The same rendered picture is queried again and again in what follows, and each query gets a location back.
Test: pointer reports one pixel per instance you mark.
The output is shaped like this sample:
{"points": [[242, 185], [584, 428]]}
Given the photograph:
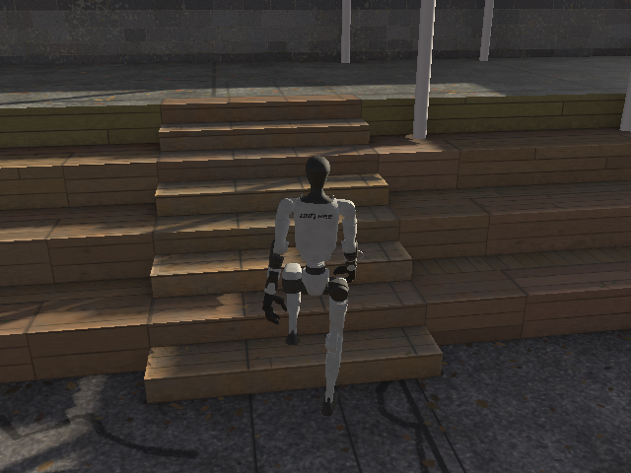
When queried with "robot left hand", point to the robot left hand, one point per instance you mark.
{"points": [[269, 313]]}

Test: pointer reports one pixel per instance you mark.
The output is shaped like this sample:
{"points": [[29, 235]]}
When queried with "left robot shin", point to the left robot shin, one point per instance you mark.
{"points": [[293, 306]]}

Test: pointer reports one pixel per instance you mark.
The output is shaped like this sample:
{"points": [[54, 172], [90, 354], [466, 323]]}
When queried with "robot left foot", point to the robot left foot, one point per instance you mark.
{"points": [[292, 339]]}

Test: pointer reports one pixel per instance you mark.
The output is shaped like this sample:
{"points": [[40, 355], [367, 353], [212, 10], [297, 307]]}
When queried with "robot left forearm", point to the robot left forearm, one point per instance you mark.
{"points": [[274, 270]]}

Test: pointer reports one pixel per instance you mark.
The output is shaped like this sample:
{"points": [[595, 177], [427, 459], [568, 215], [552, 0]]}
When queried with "robot right hand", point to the robot right hand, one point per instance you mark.
{"points": [[342, 270]]}

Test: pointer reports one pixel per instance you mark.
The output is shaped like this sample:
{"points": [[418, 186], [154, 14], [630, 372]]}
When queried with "left robot upper arm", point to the left robot upper arm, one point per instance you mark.
{"points": [[282, 222]]}

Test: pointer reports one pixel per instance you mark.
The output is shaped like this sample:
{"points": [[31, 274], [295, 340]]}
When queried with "right robot upper arm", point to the right robot upper arm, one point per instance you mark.
{"points": [[347, 210]]}

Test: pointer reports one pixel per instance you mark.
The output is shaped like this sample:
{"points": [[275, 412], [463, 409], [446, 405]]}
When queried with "robot right forearm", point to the robot right forearm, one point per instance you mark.
{"points": [[351, 258]]}

